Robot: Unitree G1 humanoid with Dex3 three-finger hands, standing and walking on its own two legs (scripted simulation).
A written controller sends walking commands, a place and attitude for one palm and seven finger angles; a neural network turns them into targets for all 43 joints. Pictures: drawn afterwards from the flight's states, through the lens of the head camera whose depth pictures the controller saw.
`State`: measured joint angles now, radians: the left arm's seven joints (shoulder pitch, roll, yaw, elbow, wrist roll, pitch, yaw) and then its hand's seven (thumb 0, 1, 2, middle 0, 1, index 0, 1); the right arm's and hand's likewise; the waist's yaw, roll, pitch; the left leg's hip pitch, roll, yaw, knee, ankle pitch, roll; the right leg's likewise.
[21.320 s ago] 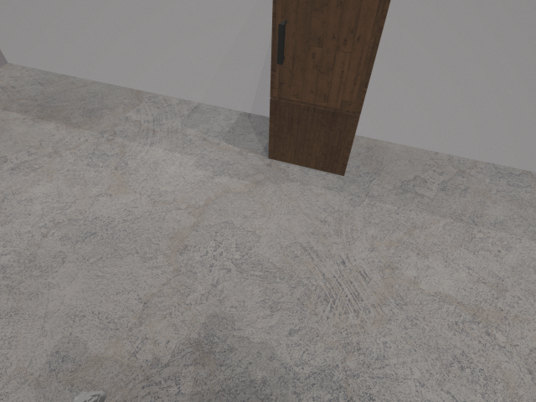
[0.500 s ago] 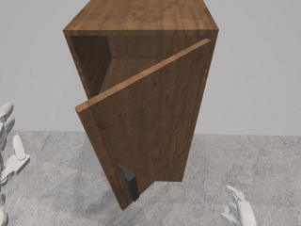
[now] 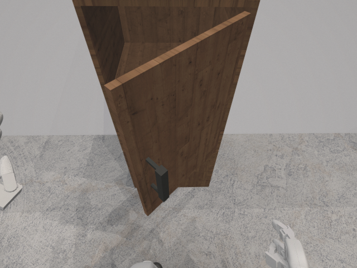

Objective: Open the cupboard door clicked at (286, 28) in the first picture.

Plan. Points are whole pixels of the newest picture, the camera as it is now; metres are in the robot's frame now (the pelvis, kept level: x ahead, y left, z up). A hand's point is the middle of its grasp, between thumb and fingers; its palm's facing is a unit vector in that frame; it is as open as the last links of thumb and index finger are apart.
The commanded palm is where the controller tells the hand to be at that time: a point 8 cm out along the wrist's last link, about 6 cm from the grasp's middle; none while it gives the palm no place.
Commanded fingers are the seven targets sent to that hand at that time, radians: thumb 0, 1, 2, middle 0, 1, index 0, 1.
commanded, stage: step back with the hand held close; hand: left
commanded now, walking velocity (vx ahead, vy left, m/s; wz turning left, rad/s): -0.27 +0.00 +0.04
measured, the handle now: (157, 180) +0.35 +0.08 -0.07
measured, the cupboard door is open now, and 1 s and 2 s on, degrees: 45 45 45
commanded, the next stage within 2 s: stop stepping back and stand still in 0.40 s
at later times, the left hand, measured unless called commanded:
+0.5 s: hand out of the picture +0.05 +0.27 +0.19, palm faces +0.56 -0.70 -0.45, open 7.4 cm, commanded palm -0.03 +0.30 +0.18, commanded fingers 0.00 0.90 0.90 -0.20 -0.30 -0.20 -0.30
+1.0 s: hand out of the picture +0.00 +0.23 +0.17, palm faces +0.32 -0.79 -0.53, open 7.4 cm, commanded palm -0.06 +0.28 +0.18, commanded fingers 0.00 0.90 0.90 -0.20 -0.30 -0.20 -0.30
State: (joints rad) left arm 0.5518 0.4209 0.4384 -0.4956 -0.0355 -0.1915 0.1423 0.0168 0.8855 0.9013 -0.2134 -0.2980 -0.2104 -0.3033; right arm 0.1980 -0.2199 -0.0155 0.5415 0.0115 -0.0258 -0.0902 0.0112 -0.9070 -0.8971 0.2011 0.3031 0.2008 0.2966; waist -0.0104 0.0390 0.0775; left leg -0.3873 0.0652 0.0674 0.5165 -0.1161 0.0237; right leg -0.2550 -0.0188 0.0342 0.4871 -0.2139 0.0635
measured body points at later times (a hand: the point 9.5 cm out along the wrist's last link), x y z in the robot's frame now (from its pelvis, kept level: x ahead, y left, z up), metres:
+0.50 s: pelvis -0.13 -0.02 -0.02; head -0.11 +0.00 +0.43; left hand +0.02 +0.30 +0.22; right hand +0.08 -0.22 -0.10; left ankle +0.08 +0.12 -0.72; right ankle -0.19 -0.12 -0.72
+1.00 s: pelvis -0.21 -0.01 +0.00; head -0.20 -0.01 +0.45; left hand -0.02 +0.27 +0.20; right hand -0.08 -0.25 -0.09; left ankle -0.14 +0.13 -0.73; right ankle -0.27 -0.06 -0.73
